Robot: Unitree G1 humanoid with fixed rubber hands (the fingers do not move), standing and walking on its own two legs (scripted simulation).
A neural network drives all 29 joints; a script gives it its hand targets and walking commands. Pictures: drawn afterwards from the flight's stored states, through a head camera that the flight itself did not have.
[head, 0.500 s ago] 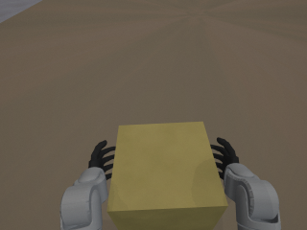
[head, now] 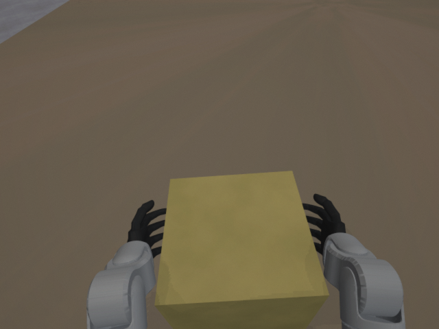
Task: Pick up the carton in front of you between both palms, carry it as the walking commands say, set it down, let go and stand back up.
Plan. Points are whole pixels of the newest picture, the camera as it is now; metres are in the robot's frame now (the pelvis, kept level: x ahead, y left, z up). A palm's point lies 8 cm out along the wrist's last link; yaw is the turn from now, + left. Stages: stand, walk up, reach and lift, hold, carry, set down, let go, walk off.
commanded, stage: carry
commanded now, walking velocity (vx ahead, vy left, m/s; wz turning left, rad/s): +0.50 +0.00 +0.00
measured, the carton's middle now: (236, 262) +0.24 +0.00 +0.00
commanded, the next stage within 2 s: none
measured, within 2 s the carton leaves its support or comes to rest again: neither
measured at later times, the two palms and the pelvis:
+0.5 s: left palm (160, 114) +0.59 +0.17 +0.07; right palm (282, 113) +0.56 -0.12 +0.08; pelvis +0.34 +0.05 +0.00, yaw -5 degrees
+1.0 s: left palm (187, 54) +0.90 +0.13 +0.08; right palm (279, 51) +0.90 -0.17 +0.07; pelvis +0.66 -0.02 -0.01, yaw +0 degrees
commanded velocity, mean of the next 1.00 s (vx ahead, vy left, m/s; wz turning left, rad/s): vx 0.37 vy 0.00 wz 0.00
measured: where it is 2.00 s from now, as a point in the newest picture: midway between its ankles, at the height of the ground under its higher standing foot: (233, 220)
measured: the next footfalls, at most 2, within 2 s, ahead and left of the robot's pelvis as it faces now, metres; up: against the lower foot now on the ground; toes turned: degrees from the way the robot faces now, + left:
left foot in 0.36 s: +0.45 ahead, +0.12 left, +0.00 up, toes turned +8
right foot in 0.88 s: +0.79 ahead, -0.11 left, +0.00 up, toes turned -1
